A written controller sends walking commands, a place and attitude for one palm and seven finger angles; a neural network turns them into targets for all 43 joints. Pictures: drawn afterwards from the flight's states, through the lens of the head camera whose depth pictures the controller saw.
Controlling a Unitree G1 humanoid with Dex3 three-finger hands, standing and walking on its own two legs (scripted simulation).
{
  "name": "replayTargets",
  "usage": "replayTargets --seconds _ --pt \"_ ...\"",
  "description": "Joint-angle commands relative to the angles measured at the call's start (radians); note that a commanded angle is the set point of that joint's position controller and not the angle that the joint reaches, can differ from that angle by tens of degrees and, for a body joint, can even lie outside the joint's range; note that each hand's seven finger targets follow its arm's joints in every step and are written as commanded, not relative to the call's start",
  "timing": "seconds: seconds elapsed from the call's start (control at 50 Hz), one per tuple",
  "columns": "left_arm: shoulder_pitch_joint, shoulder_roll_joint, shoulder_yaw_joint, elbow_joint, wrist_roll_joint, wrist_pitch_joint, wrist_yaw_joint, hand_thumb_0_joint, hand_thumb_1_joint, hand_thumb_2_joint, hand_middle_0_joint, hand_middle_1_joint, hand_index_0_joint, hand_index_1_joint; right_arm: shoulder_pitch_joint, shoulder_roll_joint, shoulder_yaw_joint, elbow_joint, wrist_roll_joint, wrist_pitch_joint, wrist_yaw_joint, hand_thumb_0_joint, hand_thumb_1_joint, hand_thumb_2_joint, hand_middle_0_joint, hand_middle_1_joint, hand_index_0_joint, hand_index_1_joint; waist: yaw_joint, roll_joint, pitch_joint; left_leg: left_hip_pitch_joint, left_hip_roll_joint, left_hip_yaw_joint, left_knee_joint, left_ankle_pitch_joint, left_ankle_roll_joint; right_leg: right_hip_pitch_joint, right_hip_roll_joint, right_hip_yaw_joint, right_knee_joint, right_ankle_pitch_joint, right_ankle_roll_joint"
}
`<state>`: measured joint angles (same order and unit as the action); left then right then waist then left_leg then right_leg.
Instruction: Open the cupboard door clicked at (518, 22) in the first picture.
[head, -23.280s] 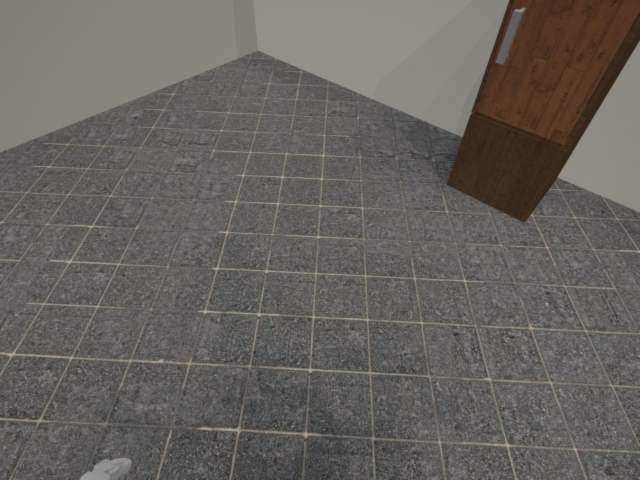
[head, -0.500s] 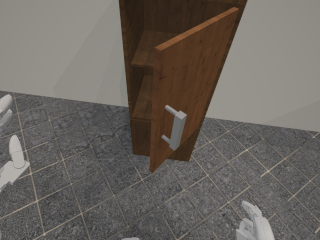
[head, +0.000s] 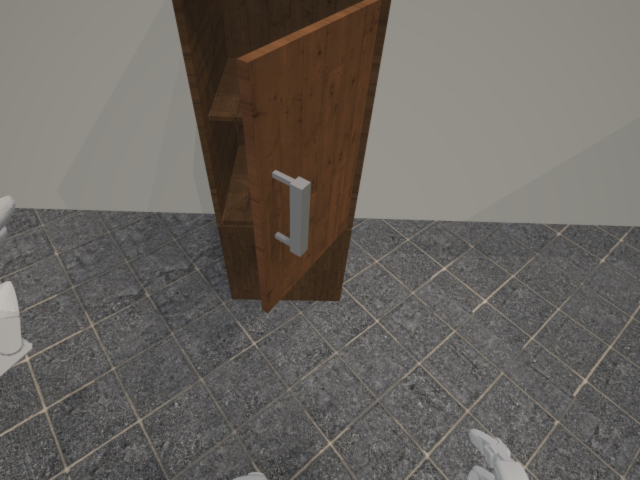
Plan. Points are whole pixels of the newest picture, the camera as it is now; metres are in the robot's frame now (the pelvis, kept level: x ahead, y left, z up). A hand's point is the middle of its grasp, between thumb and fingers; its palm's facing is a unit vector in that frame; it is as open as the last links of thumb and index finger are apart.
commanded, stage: stop stepping back and stand still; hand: left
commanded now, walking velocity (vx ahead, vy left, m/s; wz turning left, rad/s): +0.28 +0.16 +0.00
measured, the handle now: (289, 214) +0.56 +0.09 -0.02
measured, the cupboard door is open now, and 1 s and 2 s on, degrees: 55 55 55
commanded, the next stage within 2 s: let the arm hang, fingers relaxed in 0.46 s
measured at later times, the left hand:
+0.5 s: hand out of the picture +0.16 +0.28 +0.18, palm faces +0.48 -0.74 -0.46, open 7.4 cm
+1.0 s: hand out of the picture -0.16 +0.19 -0.17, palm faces +0.08 -0.98 -0.18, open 7.2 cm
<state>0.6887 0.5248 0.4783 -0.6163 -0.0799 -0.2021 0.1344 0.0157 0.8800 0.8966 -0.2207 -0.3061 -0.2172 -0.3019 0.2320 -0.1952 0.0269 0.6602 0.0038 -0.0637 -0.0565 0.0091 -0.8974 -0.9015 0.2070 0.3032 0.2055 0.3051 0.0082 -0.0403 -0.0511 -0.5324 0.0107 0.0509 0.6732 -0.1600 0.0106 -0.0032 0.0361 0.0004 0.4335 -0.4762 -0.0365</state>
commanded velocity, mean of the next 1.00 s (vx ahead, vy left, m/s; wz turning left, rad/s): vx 0.01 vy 0.01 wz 0.00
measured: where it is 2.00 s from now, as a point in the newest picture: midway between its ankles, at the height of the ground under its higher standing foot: outside the picture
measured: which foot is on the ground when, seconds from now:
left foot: up 0.00-0.00, down 0.02-0.22, up 0.24-0.42, down 0.44-1.00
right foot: down 0.00-1.00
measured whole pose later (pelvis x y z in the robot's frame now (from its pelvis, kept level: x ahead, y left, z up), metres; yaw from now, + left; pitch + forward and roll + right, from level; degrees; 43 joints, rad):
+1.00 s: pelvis -0.10 +0.00 +0.01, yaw +5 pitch -2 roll -2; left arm 0.37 0.21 0.00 1.04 0.02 0.05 0.01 0.01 0.96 0.90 -0.21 -0.30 -0.20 -0.30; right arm 0.28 -0.21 0.00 1.03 -0.03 0.06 -0.02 0.01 -0.90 -0.90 0.20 0.30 0.20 0.30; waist 0.00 -0.01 0.07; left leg -0.34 0.01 -0.03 0.49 -0.13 0.01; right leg -0.18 0.02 -0.10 0.48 -0.26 -0.04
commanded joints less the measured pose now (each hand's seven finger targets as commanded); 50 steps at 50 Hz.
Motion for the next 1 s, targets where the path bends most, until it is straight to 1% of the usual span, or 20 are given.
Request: replayTargets --seconds 0.0,0.04,0.08,0.12,0.16,0.18,0.2,0.22,0.26,0.3,0.36,0.38,0.44,0.48,0.52,0.54,0.58,0.7,0.84,0.98 --pt "-0.19 0.082 0.068 0.0 0.007 -0.026 0.034 0.0 0.9 0.9 -0.2 -0.3 -0.2 -0.3 -0.113 -0.154 -0.059 -0.14 0.012 -0.082 -0.03 0.0 -0.9 -0.9 0.2 0.3 0.2 0.3 -0.058 0.081 -0.014 0.414 -0.013 0.005 -0.121 0.168 0.043 -0.294 -0.181 -0.027 0.108 0.806 0.04" --pt "-0.288 0.092 0.046 0.05 0.021 -0.032 0.033 0.0 0.9 0.9 -0.2 -0.3 -0.2 -0.3 -0.066 -0.182 -0.061 -0.134 0.007 -0.088 -0.035 0.0 -0.9 -0.9 0.2 0.3 0.2 0.3 -0.049 0.191 -0.013 0.465 0.113 -0.185 -0.172 0.324 0.134 -0.389 -0.067 -0.043 0.285 0.512 0.114" --pt "-0.317 0.093 0.027 0.031 0.027 -0.037 0.031 0.0 0.9 0.9 -0.2 -0.3 -0.2 -0.3 -0.066 -0.156 -0.059 -0.136 -0.005 -0.101 -0.024 0.0 -0.9 -0.9 0.2 0.3 0.2 0.3 -0.032 0.218 -0.026 0.397 0.226 -0.427 -0.329 0.217 0.201 -0.421 -0.021 0.002 0.42 -0.01 0.081" --pt "-0.262 0.085 0.035 0.04 0.032 -0.032 0.029 0.0 0.9 0.9 -0.2 -0.3 -0.2 -0.3 -0.116 -0.155 -0.065 -0.145 -0.004 -0.112 -0.024 0.0 -0.9 -0.9 0.2 0.3 0.2 0.3 -0.004 0.119 0.059 0.08 0.209 -0.351 -0.476 -0.301 0.136 -0.185 -0.034 -0.004 0.262 -0.121 0.041" --pt "-0.175 0.086 0.056 0.003 0.039 -0.028 0.03 0.0 0.9 0.9 -0.2 -0.3 -0.2 -0.3 -0.131 -0.151 -0.071 -0.175 0.003 -0.1 -0.023 0.0 -0.9 -0.9 0.2 0.3 0.2 0.3 0.006 0.147 0.096 -0.076 0.096 -0.176 -0.41 -0.43 0.043 -0.05 -0.028 -0.047 0.047 -0.038 0.007" --pt "-0.123 0.101 0.07 -0.024 0.042 -0.037 0.024 0.0 0.9 0.9 -0.2 -0.3 -0.2 -0.3 -0.125 -0.134 -0.071 -0.19 0.002 -0.089 -0.018 0.0 -0.9 -0.9 0.2 0.3 0.2 0.3 0.003 0.049 0.075 -0.041 0.004 -0.076 -0.174 -0.346 0.004 -0.127 -0.116 0.088 -0.108 -0.101 -0.035" --pt "-0.093 0.148 0.11 -0.073 0.039 -0.047 0.026 0.0 0.9 0.9 -0.2 -0.3 -0.2 -0.3 -0.109 -0.132 -0.083 -0.185 -0.001 -0.074 -0.01 0.0 -0.9 -0.9 0.2 0.3 0.2 0.3 0.002 -0.138 0.036 0.035 -0.062 -0.033 0.183 -0.24 -0.029 -0.303 -0.327 0.377 -0.3 -0.228 -0.102" --pt "-0.131 0.122 0.09 -0.108 0.031 -0.055 0.029 0.0 0.9 0.9 -0.2 -0.3 -0.2 -0.3 -0.117 -0.141 -0.085 -0.173 -0.006 -0.074 -0.007 0.0 -0.9 -0.9 0.2 0.3 0.2 0.3 -0.004 -0.105 0.078 -0.008 -0.045 -0.066 0.394 -0.208 -0.038 -0.393 -0.409 0.461 -0.336 -0.179 -0.14" --pt "-0.124 0.109 0.105 -0.108 0.032 -0.071 0.028 0.0 0.9 0.9 -0.2 -0.3 -0.2 -0.3 -0.082 -0.131 -0.084 -0.149 0.003 -0.093 -0.004 0.0 -0.9 -0.9 0.2 0.3 0.2 0.3 -0.036 -0.052 0.085 -0.025 0.003 -0.1 0.42 -0.147 -0.032 -0.353 -0.331 0.315 -0.245 0.111 -0.108" --pt "-0.183 0.123 0.106 -0.082 0.046 -0.088 0.036 0.0 0.9 0.9 -0.2 -0.3 -0.2 -0.3 -0.086 -0.106 -0.064 -0.155 0.003 -0.102 -0.021 0.0 -0.9 -0.9 0.2 0.3 0.2 0.3 -0.033 -0.019 0.068 0.015 0.043 -0.056 0.188 -0.151 -0.026 -0.223 -0.269 0.167 -0.143 0.408 -0.089" --pt "-0.231 0.071 0.07 0.017 0.053 -0.089 0.053 0.0 0.9 0.9 -0.2 -0.3 -0.2 -0.3 -0.073 -0.103 -0.059 -0.139 -0.007 -0.13 -0.05 0.0 -0.9 -0.9 0.2 0.3 0.2 0.3 -0.018 0.012 0.019 0.215 -0.005 0.018 -0.125 -0.047 0.003 -0.139 -0.206 0.116 -0.042 0.688 -0.051" --pt "-0.252 0.055 0.053 0.028 0.05 -0.084 0.054 0.0 0.9 0.9 -0.2 -0.3 -0.2 -0.3 -0.058 -0.117 -0.066 -0.127 -0.01 -0.136 -0.05 0.0 -0.9 -0.9 0.2 0.3 0.2 0.3 -0.024 0.029 -0.012 0.315 -0.007 0.006 -0.215 0.055 0.009 -0.148 -0.184 0.094 -0.004 0.693 -0.018" --pt "-0.25 0.053 0.027 -0.004 0.046 -0.075 0.048 0.0 0.9 0.9 -0.2 -0.3 -0.2 -0.3 -0.05 -0.163 -0.088 -0.149 0.003 -0.136 -0.046 0.0 -0.9 -0.9 0.2 0.3 0.2 0.3 -0.008 0.139 -0.11 0.553 0.158 -0.148 -0.193 0.504 0.076 -0.264 -0.071 0.03 0.135 0.471 0.081" --pt "-0.207 0.067 0.045 -0.007 0.057 -0.063 0.043 0.0 0.9 0.9 -0.2 -0.3 -0.2 -0.3 -0.047 -0.14 -0.079 -0.156 0.0 -0.13 -0.032 0.0 -0.9 -0.9 0.2 0.3 0.2 0.3 -0.012 0.126 -0.106 0.531 0.16 -0.153 -0.171 0.669 0.078 -0.254 -0.043 -0.007 0.097 0.414 0.062" --pt "-0.184 0.048 0.024 -0.06 0.053 -0.058 0.03 0.0 0.9 0.9 -0.2 -0.3 -0.2 -0.3 -0.07 -0.134 -0.07 -0.167 0.002 -0.126 -0.02 0.0 -0.9 -0.9 0.2 0.3 0.2 0.3 -0.013 0.142 -0.088 0.431 0.141 -0.131 -0.206 0.528 0.049 -0.183 -0.046 -0.012 0.051 0.389 0.055" --pt "-0.256 -0.13 -0.349 0.74 0.122 0.111 -0.096 0.0 0.9 0.9 -0.2 -0.3 -0.2 -0.3 -0.149 -0.321 -0.119 0.055 -0.001 -0.125 0.053 0.0 -0.9 -0.9 0.2 0.3 0.2 0.3 -0.022 0.113 -0.008 0.272 0.11 -0.136 -0.115 0.647 0.054 -0.219 -0.108 -0.007 0.153 0.61 0.024" --pt "-0.245 -0.149 -0.362 0.784 0.111 0.197 -0.126 0.0 0.9 0.9 -0.2 -0.3 -0.2 -0.3 -0.084 -0.249 -0.114 0.038 0.003 -0.046 0.047 0.0 -0.9 -0.9 0.2 0.3 0.2 0.3 -0.003 0.039 -0.06 0.303 0.11 -0.105 -0.103 0.437 0.032 -0.221 -0.134 0.037 0.089 0.54 0.012" --pt "-0.441 -0.092 -0.399 1.103 0.112 0.187 -0.134 0.0 0.9 0.9 -0.2 -0.3 -0.2 -0.3 -0.112 -0.235 -0.075 0.099 -0.024 0.017 0.053 0.0 -0.9 -0.9 0.2 0.3 0.2 0.3 -0.011 -0.151 -0.016 0.248 0.088 -0.17 -0.182 0.129 0.045 -0.234 -0.143 0.051 0.022 0.31 -0.013" --pt "-0.41 -0.151 -0.446 1.448 0.096 0.21 -0.12 0.0 0.9 0.9 -0.2 -0.3 -0.2 -0.3 -0.075 -0.146 -0.042 0.226 -0.033 0.077 0.046 0.0 -0.9 -0.9 0.2 0.3 0.2 0.3 -0.018 0.187 0.099 0.242 0.053 -0.165 -0.304 -0.174 0.02 -0.274 -0.127 0.076 -0.098 0.04 -0.02" --pt "-0.331 -0.194 -0.44 1.633 0.093 0.21 -0.12 0.0 0.9 0.9 -0.2 -0.3 -0.2 -0.3 0.052 -0.111 -0.06 0.329 -0.031 0.092 0.029 0.0 -0.9 -0.9 0.2 0.3 0.2 0.3 -0.021 0.159 0.098 0.255 0.059 -0.178 -0.318 -0.275 0.025 -0.295 -0.117 0.053 -0.134 -0.043 -0.034"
